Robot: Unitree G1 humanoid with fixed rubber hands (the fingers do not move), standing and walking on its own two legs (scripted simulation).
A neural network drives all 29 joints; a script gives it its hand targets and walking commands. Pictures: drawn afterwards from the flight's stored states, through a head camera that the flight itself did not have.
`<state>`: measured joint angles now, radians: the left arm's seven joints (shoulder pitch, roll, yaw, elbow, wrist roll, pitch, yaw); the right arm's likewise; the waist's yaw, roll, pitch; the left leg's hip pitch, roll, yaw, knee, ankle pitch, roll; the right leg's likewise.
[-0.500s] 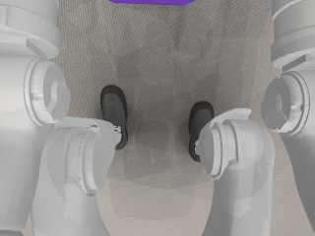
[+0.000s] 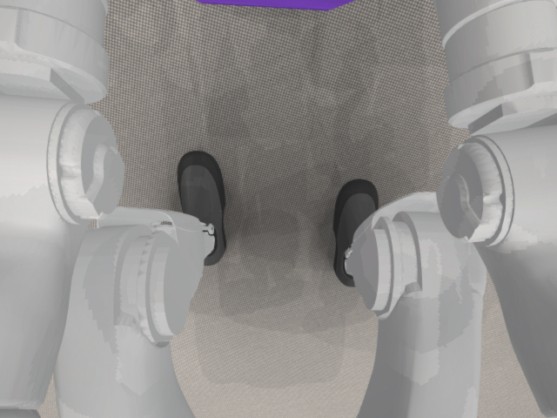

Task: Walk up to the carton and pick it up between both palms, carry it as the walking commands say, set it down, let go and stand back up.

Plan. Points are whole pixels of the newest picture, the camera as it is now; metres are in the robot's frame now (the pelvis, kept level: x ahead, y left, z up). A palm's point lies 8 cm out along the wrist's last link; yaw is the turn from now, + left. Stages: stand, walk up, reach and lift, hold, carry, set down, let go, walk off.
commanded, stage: reach and lift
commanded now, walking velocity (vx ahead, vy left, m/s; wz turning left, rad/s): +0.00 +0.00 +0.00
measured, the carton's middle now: out of the picture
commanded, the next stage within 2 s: none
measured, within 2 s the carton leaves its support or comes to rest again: leaves its support in 0.84 s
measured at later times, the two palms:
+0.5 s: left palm out of the picture +0.59 +0.16 -0.20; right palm out of the picture +0.58 -0.11 -0.21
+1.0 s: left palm out of the picture +0.59 +0.14 -0.16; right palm out of the picture +0.58 -0.12 -0.16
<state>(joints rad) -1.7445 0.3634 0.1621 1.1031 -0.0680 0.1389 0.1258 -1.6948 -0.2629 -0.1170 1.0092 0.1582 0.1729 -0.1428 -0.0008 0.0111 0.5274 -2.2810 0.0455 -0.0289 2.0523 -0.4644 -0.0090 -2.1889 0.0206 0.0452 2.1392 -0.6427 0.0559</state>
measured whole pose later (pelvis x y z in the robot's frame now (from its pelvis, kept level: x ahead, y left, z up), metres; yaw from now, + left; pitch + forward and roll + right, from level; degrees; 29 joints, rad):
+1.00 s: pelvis -0.01 +0.00 +0.00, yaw +0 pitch +35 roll +0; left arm -1.72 0.33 0.17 0.97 -0.07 0.39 0.13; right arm -1.69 -0.27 -0.15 0.92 0.12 0.38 -0.18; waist 0.00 0.01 0.53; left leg -2.21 0.04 -0.03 2.07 -0.47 -0.01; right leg -2.12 0.02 0.05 2.16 -0.65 0.05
